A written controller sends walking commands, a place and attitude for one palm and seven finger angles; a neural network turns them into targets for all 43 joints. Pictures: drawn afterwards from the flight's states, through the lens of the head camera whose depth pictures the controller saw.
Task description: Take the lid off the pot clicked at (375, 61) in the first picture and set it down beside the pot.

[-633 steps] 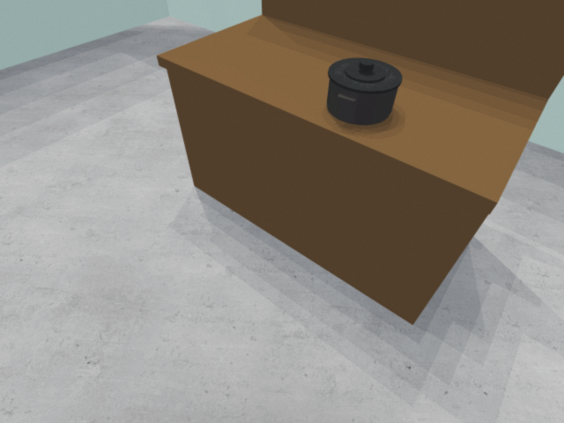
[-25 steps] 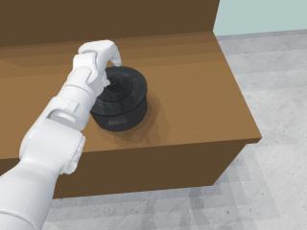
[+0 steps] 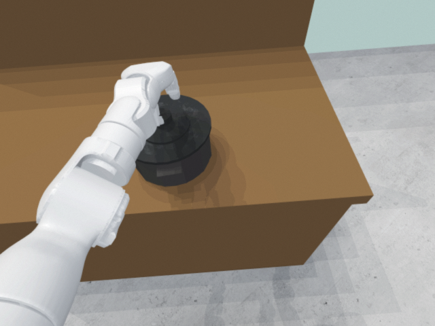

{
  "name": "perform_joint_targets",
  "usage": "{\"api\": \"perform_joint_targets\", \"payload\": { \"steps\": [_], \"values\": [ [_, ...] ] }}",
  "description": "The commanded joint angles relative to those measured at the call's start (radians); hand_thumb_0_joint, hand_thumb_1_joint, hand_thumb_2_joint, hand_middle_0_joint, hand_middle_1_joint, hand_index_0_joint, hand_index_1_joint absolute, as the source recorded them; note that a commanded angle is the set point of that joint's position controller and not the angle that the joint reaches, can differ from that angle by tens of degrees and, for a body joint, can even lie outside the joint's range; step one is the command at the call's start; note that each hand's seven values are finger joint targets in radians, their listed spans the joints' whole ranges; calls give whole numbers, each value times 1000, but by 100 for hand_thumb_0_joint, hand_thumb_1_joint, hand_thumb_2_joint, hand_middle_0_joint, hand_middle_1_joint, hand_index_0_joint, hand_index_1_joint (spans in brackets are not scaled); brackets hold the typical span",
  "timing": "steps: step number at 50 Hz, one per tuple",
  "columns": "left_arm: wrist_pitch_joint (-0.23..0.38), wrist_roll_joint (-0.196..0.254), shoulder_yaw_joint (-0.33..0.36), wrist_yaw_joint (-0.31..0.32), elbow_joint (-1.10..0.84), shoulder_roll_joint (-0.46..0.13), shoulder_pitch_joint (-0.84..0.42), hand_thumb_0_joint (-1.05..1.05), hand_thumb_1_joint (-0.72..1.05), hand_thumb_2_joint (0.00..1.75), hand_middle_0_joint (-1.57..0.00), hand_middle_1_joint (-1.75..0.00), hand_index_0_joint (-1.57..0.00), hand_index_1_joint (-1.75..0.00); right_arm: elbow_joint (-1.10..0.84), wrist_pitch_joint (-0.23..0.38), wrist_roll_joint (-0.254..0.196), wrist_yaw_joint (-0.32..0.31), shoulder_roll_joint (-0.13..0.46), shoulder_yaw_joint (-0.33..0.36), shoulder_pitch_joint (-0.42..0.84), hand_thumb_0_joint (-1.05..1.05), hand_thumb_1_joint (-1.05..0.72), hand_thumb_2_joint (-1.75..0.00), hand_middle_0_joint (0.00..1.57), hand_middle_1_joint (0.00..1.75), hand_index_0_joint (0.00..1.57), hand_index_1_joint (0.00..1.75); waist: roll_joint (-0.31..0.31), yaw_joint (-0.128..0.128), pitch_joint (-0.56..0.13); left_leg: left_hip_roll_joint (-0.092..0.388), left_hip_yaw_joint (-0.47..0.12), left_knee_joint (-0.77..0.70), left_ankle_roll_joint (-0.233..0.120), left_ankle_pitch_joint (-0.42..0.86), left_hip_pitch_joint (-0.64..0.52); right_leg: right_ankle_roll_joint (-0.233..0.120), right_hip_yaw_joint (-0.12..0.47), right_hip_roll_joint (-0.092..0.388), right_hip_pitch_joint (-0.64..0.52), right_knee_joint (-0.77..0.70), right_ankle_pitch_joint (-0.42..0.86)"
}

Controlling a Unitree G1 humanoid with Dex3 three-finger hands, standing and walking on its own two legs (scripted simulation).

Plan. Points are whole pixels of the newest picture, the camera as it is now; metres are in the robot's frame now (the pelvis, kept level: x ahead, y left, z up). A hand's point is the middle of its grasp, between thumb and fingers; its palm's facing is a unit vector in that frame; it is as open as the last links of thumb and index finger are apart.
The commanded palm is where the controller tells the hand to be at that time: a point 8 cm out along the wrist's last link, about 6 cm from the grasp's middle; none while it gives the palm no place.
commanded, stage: lower the open fingers around the knob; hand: left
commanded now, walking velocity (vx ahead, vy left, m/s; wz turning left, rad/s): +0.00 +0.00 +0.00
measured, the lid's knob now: (162, 117) +0.53 +0.09 +0.07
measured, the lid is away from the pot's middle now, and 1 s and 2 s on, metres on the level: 0.00 0.00 0.00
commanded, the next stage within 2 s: close the fingers and squeeze the knob in 0.78 s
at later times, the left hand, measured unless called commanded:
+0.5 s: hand (156, 122) +0.49 +0.09 +0.10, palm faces -0.38 -0.04 -0.93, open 10.0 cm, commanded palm +0.50 +0.10 +0.15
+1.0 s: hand (158, 123) +0.49 +0.09 +0.09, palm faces -0.36 -0.06 -0.93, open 10.0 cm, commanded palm +0.49 +0.10 +0.15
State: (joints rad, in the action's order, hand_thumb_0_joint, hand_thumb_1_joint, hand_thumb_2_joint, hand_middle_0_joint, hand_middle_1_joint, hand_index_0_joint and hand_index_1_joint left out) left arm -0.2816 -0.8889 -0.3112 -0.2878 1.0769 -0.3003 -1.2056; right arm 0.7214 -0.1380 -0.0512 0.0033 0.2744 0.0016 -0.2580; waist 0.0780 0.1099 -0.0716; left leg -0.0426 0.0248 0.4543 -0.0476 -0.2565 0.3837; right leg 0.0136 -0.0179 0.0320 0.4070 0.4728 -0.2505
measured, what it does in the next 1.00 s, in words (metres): stands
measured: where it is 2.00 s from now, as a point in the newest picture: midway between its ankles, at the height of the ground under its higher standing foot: outside the picture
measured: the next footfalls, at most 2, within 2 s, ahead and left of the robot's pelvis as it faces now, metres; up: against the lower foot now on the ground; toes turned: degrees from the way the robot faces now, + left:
none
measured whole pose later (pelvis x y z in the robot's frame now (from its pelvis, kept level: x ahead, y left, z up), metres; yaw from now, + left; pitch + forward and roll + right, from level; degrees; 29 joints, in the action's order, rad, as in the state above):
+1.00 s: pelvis +0.00 +0.00 +0.00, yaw -1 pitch +12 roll +0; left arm -0.23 -0.89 -0.27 -0.20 1.11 -0.31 -1.11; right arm 0.74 -0.14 -0.05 -0.01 0.27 0.01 -0.28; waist 0.07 0.13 -0.09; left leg -0.03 0.04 0.49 -0.04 -0.27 0.42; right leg 0.01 0.00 0.02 0.44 0.49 -0.25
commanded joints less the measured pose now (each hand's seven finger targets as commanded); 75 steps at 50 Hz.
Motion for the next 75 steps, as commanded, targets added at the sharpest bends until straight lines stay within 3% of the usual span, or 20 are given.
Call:
{"api": "perform_joint_targets", "payload": {
  "steps": [1, 3, 6, 9, 14, 19, 22, 25, 28, 30, 32, 42, 44, 45, 48, 54, 58, 60, 69, 75],
  "values": [
    [20, -16, 54, 40, -165, -181, -551, 0, -28, 142, -84, -8, -84, -8, -79, 26, -4, -16, 138, 40, -43, 0, -90, -90, 20, 30, 20, 30, -138, 36, -403, -2, -37, 3, -18, 352, -237, -42, -17, -49, -115, -14, 397],
    [38, -26, 75, 59, -215, -216, -593, 0, -28, 142, -84, -8, -84, -8, -79, 33, -1, -21, 133, 42, -51, 0, -90, -90, 20, 30, 20, 30, -101, 32, -445, 0, -40, 6, -17, 367, -257, -45, -11, -47, -127, -11, 406],
    [25, -49, 129, 90, -128, -281, -513, 0, -28, 142, -84, -8, -84, -8, -73, 31, -3, -26, 133, 37, -61, 0, -90, -90, 20, 30, 20, 30, -148, 17, -420, 0, -26, -2, -18, 356, -194, -46, -10, -49, -168, -7, 430],
    [13, -44, 86, 96, -125, -211, -477, 0, -28, 142, -84, -8, -84, -8, -80, 32, -2, -16, 131, 44, -53, 0, -90, -90, 20, 30, 20, 30, -120, 16, -430, 3, -27, 8, -16, 396, -219, -45, -13, -50, -147, -4, 440],
    [33, -32, 95, 82, -188, -234, -493, 0, -28, 142, -84, -8, -84, -8, -88, 32, -1, -21, 133, 51, -57, 0, -90, -90, 20, 30, 20, 30, -120, 22, -466, 0, -21, 15, -26, 396, -234, -41, -4, -47, -175, -14, 470],
    [54, -22, 90, 78, -167, -236, -483, 0, -28, 142, -84, -8, -84, -8, -73, 27, -7, -28, 140, 50, -66, 0, -90, -90, 20, 30, 20, 30, -128, 36, -411, 3, -18, 10, -26, 342, -205, -41, -8, -50, -140, -19, 424],
    [74, -24, 26, 85, -186, -150, -495, 0, -28, 142, -84, -8, -84, -8, -66, 36, -6, -26, 128, 57, -73, 0, -90, -90, 20, 30, 20, 30, -77, 46, -420, 12, -33, 29, -21, 401, -264, -45, -15, -53, -74, -13, 402],
    [73, -15, 80, 110, -170, -206, -504, 0, -28, 142, -84, -8, -84, -8, -50, 35, -2, -26, 139, 56, -84, 0, -90, -90, 20, 30, 20, 30, -99, 44, -429, 11, -30, 26, -17, 352, -236, -43, -14, -56, -85, -5, 386],
    [69, -21, 23, 124, -157, -127, -511, 0, -28, 142, -84, -8, -84, -8, -42, 35, -1, -22, 133, 60, -80, 0, -90, -90, 20, 30, 20, 30, -77, 56, -439, 17, -32, 42, -13, 395, -257, -44, -18, -56, -49, 6, 398],
    [62, -21, 86, 137, -140, -201, -495, 0, -28, 142, -84, -8, -84, -8, -38, 33, 1, -21, 139, 58, -83, 0, -90, -90, 20, 30, 20, 30, -91, 44, -448, 15, -32, 40, -12, 390, -239, -44, -14, -56, -80, 8, 409],
    [60, -15, 47, 137, -162, -152, -516, 0, -28, 142, -84, -8, -84, -8, -44, 34, -1, -20, 133, 58, -73, 0, -90, -90, 20, 30, 20, 30, -82, 48, -467, 13, -34, 45, -12, 419, -245, -45, -15, -55, -77, 13, 427],
    [46, -20, 61, 125, -127, -162, -441, 0, -28, 142, -84, -8, -84, -8, -55, 23, 0, -17, 134, 56, -66, 0, -90, -90, 20, 30, 20, 30, -124, 38, -427, 9, -21, 43, -20, 417, -205, -43, -13, -55, -102, 4, 455],
    [46, -22, 98, 126, -120, -221, -455, 0, -28, 142, -84, -8, -84, -8, -48, 20, -1, -21, 142, 53, -74, 0, -90, -90, 20, 30, 20, 30, -150, 39, -418, 7, -18, 34, -22, 365, -176, -40, -10, -54, -124, 4, 444],
    [48, -22, 94, 125, -127, -219, -448, 0, -9, 100, -51, -73, -51, -73, -56, 21, -4, -22, 138, 53, -68, 0, -90, -90, 20, 30, 20, 30, -125, 37, -429, 6, -15, 33, -21, 364, -187, -41, -8, -52, -122, 4, 437],
    [64, -32, 86, 122, -176, -213, -466, 0, -7, 100, -51, -78, -51, -78, -64, 26, 0, -22, 131, 56, -69, 0, -90, -90, 20, 30, 20, 30, -88, 32, -465, 9, -24, 43, -21, 414, -232, -44, -7, -52, -122, 5, 453],
    [48, -27, 57, 127, -101, -183, -468, 0, -1, 100, -52, -86, -52, -86, -47, 19, -8, -26, 140, 51, -72, 0, -90, -90, 20, 30, 20, 30, -128, 55, -373, 13, -19, 27, -20, 322, -178, -43, -16, -57, -70, -4, 379],
    [59, -34, 100, 131, -134, -235, -479, 0, 3, 99, -53, -91, -53, -91, -51, 31, -3, -27, 138, 55, -81, 0, -90, -90, 20, 30, 20, 30, -88, 39, -462, 12, -28, 40, -18, 378, -225, -45, -8, -56, -101, 6, 411],
    [51, -38, 67, 132, -111, -192, -471, 0, 5, 99, -54, -93, -54, -93, -48, 29, -3, -26, 134, 55, -81, 0, -90, -90, 20, 30, 20, 30, -97, 45, -433, 13, -24, 38, -17, 368, -212, -44, -13, -57, -84, 2, 402],
    [51, -32, 105, 126, -100, -233, -447, 0, 14, 95, -59, -100, -59, -100, -48, 29, 0, -26, 141, 55, -89, 0, -90, -90, 20, 30, 20, 30, -106, 40, -451, 12, -21, 44, -19, 407, -213, -42, -9, -58, -109, 2, 445],
    [53, -32, 69, 123, -122, -195, -488, 0, 22, 90, -63, -103, -63, -103, -43, 32, -2, -24, 141, 56, -89, 0, -90, -90, 20, 30, 20, 30, -81, 48, -439, 14, -27, 40, -18, 385, -222, -44, -13, -60, -81, 1, 413]
  ]
}}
